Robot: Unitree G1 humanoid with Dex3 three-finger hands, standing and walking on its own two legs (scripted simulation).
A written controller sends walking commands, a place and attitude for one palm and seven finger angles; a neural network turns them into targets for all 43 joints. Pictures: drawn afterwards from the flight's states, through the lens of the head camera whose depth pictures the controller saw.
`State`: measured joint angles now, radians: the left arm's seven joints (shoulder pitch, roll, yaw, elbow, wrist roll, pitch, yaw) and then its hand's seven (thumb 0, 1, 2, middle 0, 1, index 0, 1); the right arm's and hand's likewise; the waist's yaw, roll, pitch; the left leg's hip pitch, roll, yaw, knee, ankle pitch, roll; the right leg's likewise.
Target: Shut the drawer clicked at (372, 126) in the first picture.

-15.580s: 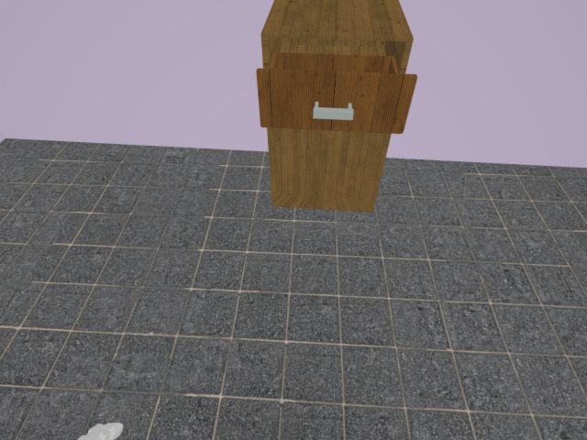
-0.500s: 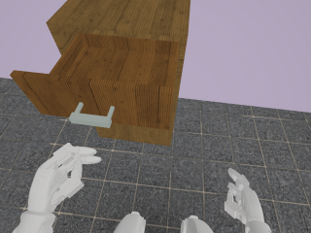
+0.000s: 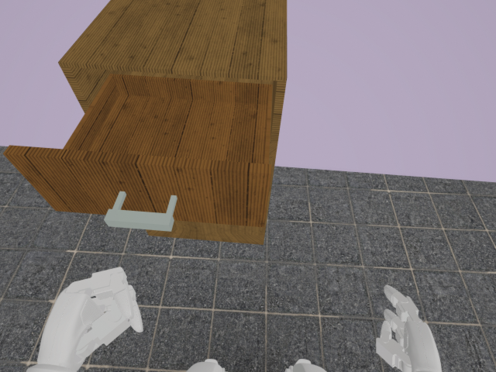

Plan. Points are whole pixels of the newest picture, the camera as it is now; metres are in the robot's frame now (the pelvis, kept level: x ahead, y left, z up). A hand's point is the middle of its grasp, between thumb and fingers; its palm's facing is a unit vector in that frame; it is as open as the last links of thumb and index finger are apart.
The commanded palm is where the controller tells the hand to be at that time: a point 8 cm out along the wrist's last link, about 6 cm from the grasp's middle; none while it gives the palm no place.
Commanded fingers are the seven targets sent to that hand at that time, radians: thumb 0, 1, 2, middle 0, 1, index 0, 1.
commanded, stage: raise the hand and make a fist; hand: left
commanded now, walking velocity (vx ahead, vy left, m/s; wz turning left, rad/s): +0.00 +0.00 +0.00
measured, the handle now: (143, 209) +0.38 +0.22 +0.00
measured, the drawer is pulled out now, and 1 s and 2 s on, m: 0.26 0.26 0.26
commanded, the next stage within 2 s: bring the fist close to the handle in 0.76 s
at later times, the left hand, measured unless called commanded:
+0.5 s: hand (109, 300) +0.20 +0.19 +0.10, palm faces +0.02 -1.00 -0.07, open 3.3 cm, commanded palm +0.16 +0.24 +0.10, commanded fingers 0.00 0.90 0.90 -1.40 -1.60 -1.40 -1.60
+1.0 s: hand (126, 305) +0.19 +0.17 +0.09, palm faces +0.02 -1.00 -0.08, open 3.3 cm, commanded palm +0.17 +0.23 +0.09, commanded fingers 0.00 0.90 0.90 -1.40 -1.60 -1.40 -1.60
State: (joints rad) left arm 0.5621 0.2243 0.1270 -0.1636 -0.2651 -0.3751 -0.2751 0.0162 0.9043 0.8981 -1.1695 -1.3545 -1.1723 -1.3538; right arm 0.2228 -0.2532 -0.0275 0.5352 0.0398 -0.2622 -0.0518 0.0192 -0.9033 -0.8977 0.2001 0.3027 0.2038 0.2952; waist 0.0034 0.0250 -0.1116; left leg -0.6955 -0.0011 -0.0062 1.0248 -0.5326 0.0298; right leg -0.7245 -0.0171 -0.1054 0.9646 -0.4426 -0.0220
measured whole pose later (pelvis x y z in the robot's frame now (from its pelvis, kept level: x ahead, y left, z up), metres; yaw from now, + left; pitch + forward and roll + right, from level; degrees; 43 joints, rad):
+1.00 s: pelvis +0.00 -0.01 +0.02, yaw +1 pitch +8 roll -1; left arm 0.51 0.22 0.15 -0.15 -0.26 -0.30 -0.24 0.01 0.90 0.90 -1.40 -1.60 -1.40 -1.60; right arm 0.24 -0.24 0.02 0.55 0.04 -0.27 -0.05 0.02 -0.90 -0.90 0.20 0.30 0.21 0.30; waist 0.01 0.05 -0.10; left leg -0.57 0.00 -0.01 0.91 -0.48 0.01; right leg -0.61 -0.01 -0.11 0.87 -0.41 -0.04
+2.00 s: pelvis -0.02 +0.01 -0.04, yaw -1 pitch +20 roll -2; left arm 0.04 0.24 0.22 0.27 -0.26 -0.40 -0.30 0.02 0.90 0.90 -1.40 -1.60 -1.40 -1.60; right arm 0.22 -0.25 0.02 0.56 0.01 -0.18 -0.03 0.02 -0.90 -0.90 0.20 0.30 0.21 0.30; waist -0.03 0.03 -0.14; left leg -0.98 0.00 0.01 1.21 -0.57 0.04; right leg -1.02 -0.03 -0.09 1.15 -0.47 -0.02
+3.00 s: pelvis -0.03 -0.01 -0.04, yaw +0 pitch +20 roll -2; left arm -0.25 0.31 0.23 0.54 -0.22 -0.42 -0.28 -0.01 0.79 0.95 -1.40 -1.60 -1.40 -1.60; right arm 0.21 -0.26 0.03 0.62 0.02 -0.13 -0.06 0.01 -0.90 -0.90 0.20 0.30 0.21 0.30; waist -0.03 0.02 -0.12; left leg -1.02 0.00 -0.02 1.22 -0.55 0.02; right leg -1.04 -0.02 -0.12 1.15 -0.46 -0.04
